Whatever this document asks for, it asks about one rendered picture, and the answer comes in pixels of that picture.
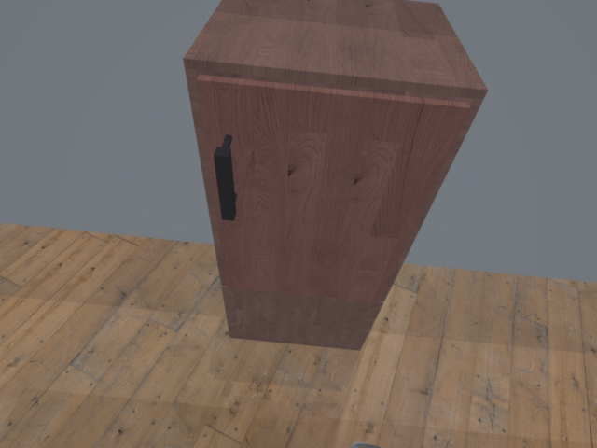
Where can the handle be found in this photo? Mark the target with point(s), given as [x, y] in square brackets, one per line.
[224, 178]

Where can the cupboard door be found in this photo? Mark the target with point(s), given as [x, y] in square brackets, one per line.
[330, 183]

